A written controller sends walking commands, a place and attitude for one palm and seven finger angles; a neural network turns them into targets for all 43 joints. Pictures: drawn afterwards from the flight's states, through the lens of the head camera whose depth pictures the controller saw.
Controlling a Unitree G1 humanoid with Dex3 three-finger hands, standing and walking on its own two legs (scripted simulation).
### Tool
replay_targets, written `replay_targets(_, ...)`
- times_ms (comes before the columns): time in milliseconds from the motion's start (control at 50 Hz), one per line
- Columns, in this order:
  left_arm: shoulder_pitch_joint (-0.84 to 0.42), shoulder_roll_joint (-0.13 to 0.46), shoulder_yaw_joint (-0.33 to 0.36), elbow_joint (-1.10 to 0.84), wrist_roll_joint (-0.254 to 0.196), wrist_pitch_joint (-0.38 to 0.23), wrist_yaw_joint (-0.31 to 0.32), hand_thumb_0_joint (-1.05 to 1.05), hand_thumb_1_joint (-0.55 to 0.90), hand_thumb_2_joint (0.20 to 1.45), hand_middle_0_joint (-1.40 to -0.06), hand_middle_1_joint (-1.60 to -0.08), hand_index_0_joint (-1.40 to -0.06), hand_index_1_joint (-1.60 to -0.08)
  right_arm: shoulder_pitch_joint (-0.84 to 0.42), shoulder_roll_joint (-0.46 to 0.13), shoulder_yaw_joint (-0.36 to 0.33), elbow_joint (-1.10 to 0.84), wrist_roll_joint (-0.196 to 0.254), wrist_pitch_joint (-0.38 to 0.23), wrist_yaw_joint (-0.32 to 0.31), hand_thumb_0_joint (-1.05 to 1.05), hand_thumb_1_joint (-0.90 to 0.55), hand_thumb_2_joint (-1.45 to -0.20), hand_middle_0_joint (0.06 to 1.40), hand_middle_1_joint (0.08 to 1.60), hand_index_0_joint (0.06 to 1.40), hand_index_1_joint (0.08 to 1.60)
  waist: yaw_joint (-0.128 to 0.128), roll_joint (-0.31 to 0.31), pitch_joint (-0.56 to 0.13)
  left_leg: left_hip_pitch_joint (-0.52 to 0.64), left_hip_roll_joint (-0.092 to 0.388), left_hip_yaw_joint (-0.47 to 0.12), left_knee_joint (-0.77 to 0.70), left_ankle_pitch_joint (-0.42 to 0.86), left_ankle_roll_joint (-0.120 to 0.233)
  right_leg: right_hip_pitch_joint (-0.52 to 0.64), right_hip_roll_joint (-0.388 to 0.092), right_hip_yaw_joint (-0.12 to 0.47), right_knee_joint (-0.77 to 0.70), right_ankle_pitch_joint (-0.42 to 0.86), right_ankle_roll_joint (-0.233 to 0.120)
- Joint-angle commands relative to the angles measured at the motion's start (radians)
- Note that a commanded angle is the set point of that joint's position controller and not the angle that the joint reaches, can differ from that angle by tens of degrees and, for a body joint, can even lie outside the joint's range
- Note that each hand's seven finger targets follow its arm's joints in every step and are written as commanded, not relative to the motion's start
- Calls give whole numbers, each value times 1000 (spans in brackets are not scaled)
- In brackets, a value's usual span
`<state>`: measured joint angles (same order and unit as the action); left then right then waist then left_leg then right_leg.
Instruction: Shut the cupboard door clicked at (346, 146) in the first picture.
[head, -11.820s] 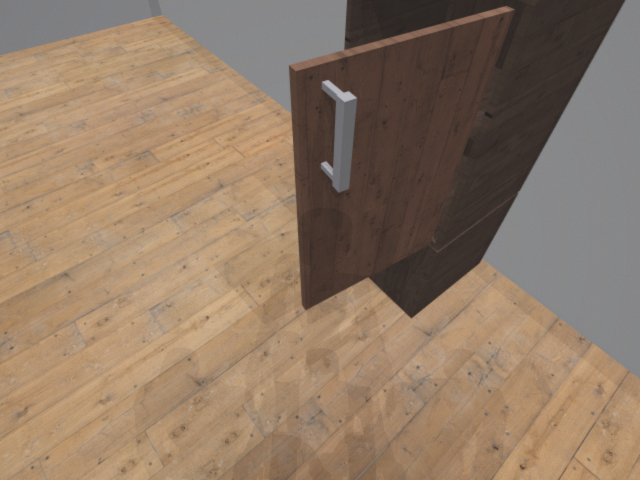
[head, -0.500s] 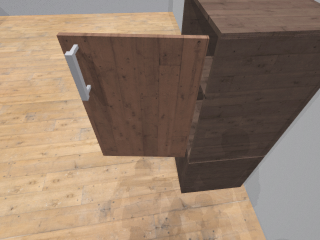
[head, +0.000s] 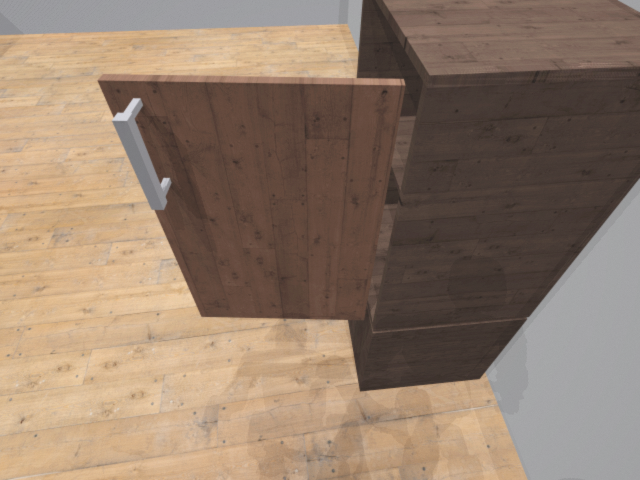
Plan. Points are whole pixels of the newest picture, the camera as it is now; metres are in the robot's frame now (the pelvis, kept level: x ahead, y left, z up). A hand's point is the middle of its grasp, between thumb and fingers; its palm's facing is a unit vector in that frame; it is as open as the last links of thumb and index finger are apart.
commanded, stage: shuffle to correct the standing spot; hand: left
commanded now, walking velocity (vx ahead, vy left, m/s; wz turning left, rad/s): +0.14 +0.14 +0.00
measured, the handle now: (147, 157) +0.50 +0.28 +0.14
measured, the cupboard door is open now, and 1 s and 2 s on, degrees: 83 83 83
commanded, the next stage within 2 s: come to a stop and stand still in 0.18 s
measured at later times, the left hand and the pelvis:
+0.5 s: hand out of the picture +0.08 +0.23 -0.19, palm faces +0.01 -0.98 -0.22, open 7.4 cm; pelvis +0.05 +0.05 -0.01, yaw +0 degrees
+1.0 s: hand out of the picture +0.07 +0.21 -0.18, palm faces +0.02 -0.98 -0.22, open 7.3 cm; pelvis +0.03 +0.03 -0.01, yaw -1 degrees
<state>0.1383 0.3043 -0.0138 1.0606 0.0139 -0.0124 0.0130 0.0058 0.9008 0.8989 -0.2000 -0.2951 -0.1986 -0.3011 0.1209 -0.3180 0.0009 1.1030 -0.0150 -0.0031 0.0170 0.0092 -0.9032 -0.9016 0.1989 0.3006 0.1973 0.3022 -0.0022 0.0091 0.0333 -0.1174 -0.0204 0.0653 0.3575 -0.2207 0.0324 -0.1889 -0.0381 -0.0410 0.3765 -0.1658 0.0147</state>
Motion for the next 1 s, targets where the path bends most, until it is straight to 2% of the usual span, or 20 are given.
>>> replay_targets(0, 32, 158, 33, -46, 4, -7, 14, 0, 900, 900, -200, -300, -200, -300, 16, -123, -17, -39, -1, -4, -12, 0, -900, -900, 200, 300, 200, 300, 4, -47, -31, -57, 105, -83, -36, -51, -20, 31, -134, 150, -85, -81, -45)
replay_targets(80, 84, 152, 44, -48, 5, 2, 16, 0, 900, 900, -200, -300, -200, -300, 71, -73, -10, -39, -6, 8, -10, 0, -900, -900, 200, 300, 200, 300, 8, -111, 1, -120, 65, -38, 39, -116, -32, 28, -191, 235, -139, -198, -83)
replay_targets(140, 122, 144, 55, -50, 2, 0, 21, 0, 900, 900, -200, -300, -200, -300, 102, -50, -9, -44, -5, 4, -14, 0, -900, -900, 200, 300, 200, 300, 12, -121, -24, -139, 61, -23, 89, -85, -37, 80, -230, 257, -99, -37, -117)
replay_targets(220, 152, 122, 68, -61, 4, 4, 27, 0, 900, 900, -200, -300, -200, -300, 159, -39, -14, -50, 1, -2, -20, 0, -900, -900, 200, 300, 200, 300, 6, -76, -24, -107, 76, -23, 72, 7, -29, 74, -204, 183, 22, 120, -111)
replay_targets(260, 135, 76, 63, -78, 8, 14, 26, 0, 900, 900, -200, -300, -200, -300, 213, -62, -25, -40, 1, -3, -23, 0, -900, -900, 200, 300, 200, 300, -12, 56, -11, -10, 136, -80, 42, 210, 1, -20, -107, 57, 153, 81, -68)
replay_targets(280, 122, 31, 51, -87, 11, 19, 27, 0, 900, 900, -200, -300, -200, -300, 252, -76, -27, -33, 0, -4, -28, 0, -900, -900, 200, 300, 200, 300, -26, 145, -4, 57, 201, -147, 11, 408, 30, -107, -41, -33, 258, -35, -34)
replay_targets(300, 97, -2, 34, -96, 11, 24, 33, 0, 900, 900, -200, -300, -200, -300, 277, -64, -25, -21, 1, -6, -36, 0, -900, -900, 200, 300, 200, 300, -34, 190, 34, 123, 249, -203, -20, 678, 57, -221, -3, -52, 332, -265, -2)
replay_targets(340, 89, -17, 31, -98, 0, 33, 44, 0, 900, 900, -200, -300, -200, -300, 290, -31, -17, -20, 1, -12, -58, 0, -900, -900, 200, 300, 200, 300, -28, 135, 41, 145, 283, -213, 5, 977, 83, -243, -27, 23, 428, -342, 3)
replay_targets(400, 123, -27, 34, -80, -2, 33, 42, 0, 900, 900, -200, -300, -200, -300, 247, -28, -23, -35, 2, -18, -71, 0, -900, -900, 200, 300, 200, 300, -3, 79, 32, 143, 264, -170, 21, 1045, 64, -179, -35, 5, 353, -248, -6)
replay_targets(440, 133, -10, 41, -75, -8, 29, 39, 0, 900, 900, -200, -300, -200, -300, 213, -44, -35, -40, 7, -24, -74, 0, -900, -900, 200, 300, 200, 300, 11, 68, 9, 134, 251, -151, 22, 997, 53, -112, -25, -3, 266, -164, -12)
replay_targets(520, 169, -37, 46, -65, -9, 33, 44, 0, 900, 900, -200, -300, -200, -300, 219, 8, -41, -30, 12, -19, -82, 0, -900, -900, 200, 300, 200, 300, 17, 42, 5, 88, 236, -149, 55, 909, 7, -26, -15, 19, 171, -9, -37)
replay_targets(620, 184, -37, 49, -65, -7, 25, 47, 0, 900, 900, -200, -300, -200, -300, 233, 64, -48, -26, 9, -2, -79, 0, -900, -900, 200, 300, 200, 300, -2, -29, -23, -14, 141, -106, 92, 508, -40, 64, -101, 114, 169, 469, -95)
replay_targets(700, 139, -47, 39, -79, -8, 19, 46, 0, 900, 900, -200, -300, -200, -300, 223, 73, -41, -14, 7, -6, -70, 0, -900, -900, 200, 300, 200, 300, -12, -16, -43, 11, 152, -106, 22, 383, -25, 43, -83, 107, 133, 343, -75)
replay_targets(720, 228, -4, 47, -42, -1, 2, 74, 0, 900, 900, -200, -300, -200, -300, 196, 3, -50, -86, 18, -21, -66, 0, -900, -900, 200, 300, 200, 300, 13, -109, -158, 19, 197, -93, 209, 737, -20, 75, -82, 48, 196, 575, -37)
replay_targets(740, 218, -20, 44, -75, -8, -4, 67, 0, 900, 900, -200, -300, -200, -300, 226, 18, -46, -121, 7, -24, -61, 0, -900, -900, 200, 300, 200, 300, 10, -40, -196, -30, 143, -96, 194, 563, -31, 130, -92, 76, 224, 460, -75)
replay_targets(760, 191, -18, 44, -70, -10, -11, 53, 0, 900, 900, -200, -300, -200, -300, 193, 59, -36, -124, 0, -31, -59, 0, -900, -900, 200, 300, 200, 300, 4, 127, -208, -10, 107, -77, 149, 496, -39, 130, -110, 109, 223, 523, -101)
replay_targets(800, 138, -36, 23, -80, -10, -7, 38, 0, 900, 900, -200, -300, -200, -300, 192, 81, -22, -126, -1, -19, -58, 0, -900, -900, 200, 300, 200, 300, -13, 88, -43, -70, 122, -103, 66, 177, -11, 0, -100, 114, 138, 231, -98)
replay_targets(840, 127, -57, 16, -81, -5, -2, 29, 0, 900, 900, -200, -300, -200, -300, 210, 69, -16, -132, -4, -19, -56, 0, -900, -900, 200, 300, 200, 300, -12, 37, 66, -121, 138, -140, 6, 126, 10, -49, -56, 99, 106, 63, -91)
replay_targets(880, 129, -62, 16, -74, -5, -1, 26, 0, 900, 900, -200, -300, -200, -300, 212, 53, -14, -134, -6, -22, -54, 0, -900, -900, 200, 300, 200, 300, -10, 17, 68, -119, 149, -156, -24, 154, 15, -36, -37, 84, 108, 27, -86)
replay_targets(980, 149, -49, 12, -67, -4, -3, 18, 0, 900, 900, -200, -300, -200, -300, 203, 41, -5, -134, -4, -21, -44, 0, -900, -900, 200, 300, 200, 300, -4, 2, 122, -162, 120, -146, -82, -129, 22, -54, -47, 132, 20, -90, -84)
